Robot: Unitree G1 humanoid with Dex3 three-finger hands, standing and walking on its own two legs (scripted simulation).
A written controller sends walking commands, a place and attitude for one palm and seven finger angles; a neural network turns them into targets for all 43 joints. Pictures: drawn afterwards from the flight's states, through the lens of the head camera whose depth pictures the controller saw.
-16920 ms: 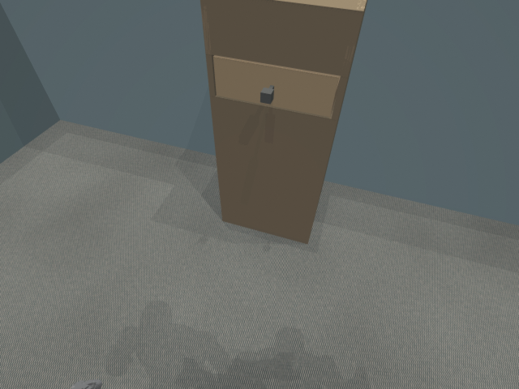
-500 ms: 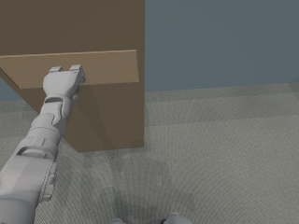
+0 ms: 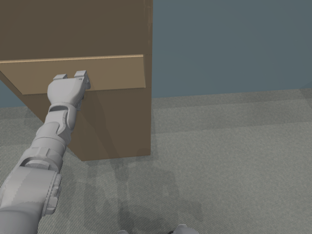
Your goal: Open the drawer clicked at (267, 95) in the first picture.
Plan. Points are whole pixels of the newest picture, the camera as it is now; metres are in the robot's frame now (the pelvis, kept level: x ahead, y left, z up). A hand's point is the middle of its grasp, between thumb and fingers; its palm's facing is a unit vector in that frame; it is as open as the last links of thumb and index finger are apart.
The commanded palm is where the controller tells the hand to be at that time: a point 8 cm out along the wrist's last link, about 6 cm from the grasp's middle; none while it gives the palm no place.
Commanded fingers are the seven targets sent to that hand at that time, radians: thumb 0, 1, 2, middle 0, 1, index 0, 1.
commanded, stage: pull the drawer open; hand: left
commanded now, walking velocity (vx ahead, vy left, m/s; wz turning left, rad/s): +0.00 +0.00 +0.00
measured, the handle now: (77, 86) +0.52 +0.20 +0.03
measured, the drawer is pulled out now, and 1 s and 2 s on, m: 0.00 0.13 0.25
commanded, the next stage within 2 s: none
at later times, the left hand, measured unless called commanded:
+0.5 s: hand (72, 125) +0.40 +0.20 +0.01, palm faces -0.03 -0.07 -1.00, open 6.6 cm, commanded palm +0.37 +0.21 +0.06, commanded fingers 0.00 0.90 0.90 -0.40 -1.35 -0.40 -1.35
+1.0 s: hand (69, 146) +0.34 +0.20 +0.01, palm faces -0.03 -0.05 -1.00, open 6.6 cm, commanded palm +0.31 +0.21 +0.06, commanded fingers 0.00 0.90 0.90 -0.40 -1.35 -0.40 -1.35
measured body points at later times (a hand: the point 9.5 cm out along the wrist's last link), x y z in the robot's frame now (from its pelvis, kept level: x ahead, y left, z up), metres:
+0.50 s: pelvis +0.01 +0.00 +0.01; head +0.07 -0.01 +0.46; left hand +0.40 +0.20 +0.06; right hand +0.09 -0.27 -0.12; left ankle -0.02 +0.09 -0.70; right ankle -0.01 -0.11 -0.70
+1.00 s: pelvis -0.01 -0.02 +0.01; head +0.04 -0.04 +0.46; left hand +0.34 +0.20 +0.06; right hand +0.12 -0.27 -0.12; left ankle -0.02 +0.09 -0.70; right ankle -0.01 -0.11 -0.70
